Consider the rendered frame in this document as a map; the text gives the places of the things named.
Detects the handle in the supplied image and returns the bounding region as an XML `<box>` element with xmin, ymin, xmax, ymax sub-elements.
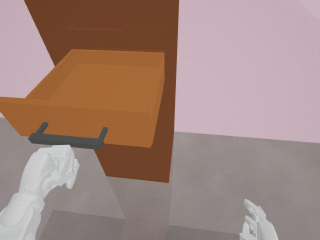
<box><xmin>28</xmin><ymin>122</ymin><xmax>108</xmax><ymax>150</ymax></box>
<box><xmin>63</xmin><ymin>27</ymin><xmax>126</xmax><ymax>38</ymax></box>

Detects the left robot forearm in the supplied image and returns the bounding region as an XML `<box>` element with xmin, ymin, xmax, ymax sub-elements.
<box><xmin>0</xmin><ymin>192</ymin><xmax>45</xmax><ymax>240</ymax></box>

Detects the robot left hand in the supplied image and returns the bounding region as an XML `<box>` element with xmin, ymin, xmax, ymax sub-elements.
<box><xmin>18</xmin><ymin>145</ymin><xmax>80</xmax><ymax>199</ymax></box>

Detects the cabinet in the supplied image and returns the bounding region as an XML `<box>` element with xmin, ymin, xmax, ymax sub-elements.
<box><xmin>24</xmin><ymin>0</ymin><xmax>179</xmax><ymax>183</ymax></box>

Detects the robot right hand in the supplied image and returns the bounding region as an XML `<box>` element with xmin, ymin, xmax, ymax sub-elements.
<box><xmin>239</xmin><ymin>199</ymin><xmax>279</xmax><ymax>240</ymax></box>

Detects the drawer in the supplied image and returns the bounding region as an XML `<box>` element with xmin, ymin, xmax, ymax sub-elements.
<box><xmin>0</xmin><ymin>49</ymin><xmax>165</xmax><ymax>148</ymax></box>

